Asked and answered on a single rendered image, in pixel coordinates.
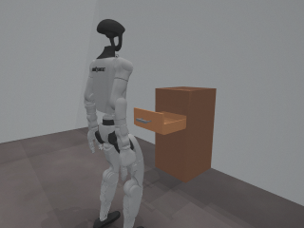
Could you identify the handle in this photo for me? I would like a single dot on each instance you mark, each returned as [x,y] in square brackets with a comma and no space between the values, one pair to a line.
[142,121]

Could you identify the robot right hand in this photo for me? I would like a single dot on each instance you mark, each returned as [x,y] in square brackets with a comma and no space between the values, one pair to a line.
[127,157]

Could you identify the cabinet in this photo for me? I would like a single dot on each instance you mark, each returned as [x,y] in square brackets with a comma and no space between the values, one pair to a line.
[186,153]

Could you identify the robot thigh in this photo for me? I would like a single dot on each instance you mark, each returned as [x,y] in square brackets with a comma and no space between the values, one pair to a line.
[138,178]
[111,175]

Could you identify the left robot upper arm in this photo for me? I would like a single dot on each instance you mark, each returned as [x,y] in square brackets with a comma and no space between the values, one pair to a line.
[89,92]

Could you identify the robot right thigh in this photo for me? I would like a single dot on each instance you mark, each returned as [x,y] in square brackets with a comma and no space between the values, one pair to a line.
[138,178]

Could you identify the right robot upper arm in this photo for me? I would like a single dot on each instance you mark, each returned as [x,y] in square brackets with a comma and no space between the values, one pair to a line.
[123,69]

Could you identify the robot left thigh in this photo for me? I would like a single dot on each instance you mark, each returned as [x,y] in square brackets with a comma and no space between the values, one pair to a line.
[111,175]

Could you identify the drawer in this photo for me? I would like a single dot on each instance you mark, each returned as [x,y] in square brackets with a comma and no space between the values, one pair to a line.
[161,122]

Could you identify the robot left forearm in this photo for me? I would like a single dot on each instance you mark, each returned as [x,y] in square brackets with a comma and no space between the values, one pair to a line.
[91,115]

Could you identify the robot left hand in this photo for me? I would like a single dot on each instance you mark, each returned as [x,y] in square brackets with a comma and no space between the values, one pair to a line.
[91,136]

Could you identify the robot right forearm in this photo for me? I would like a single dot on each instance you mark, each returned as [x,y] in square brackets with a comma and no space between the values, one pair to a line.
[119,118]

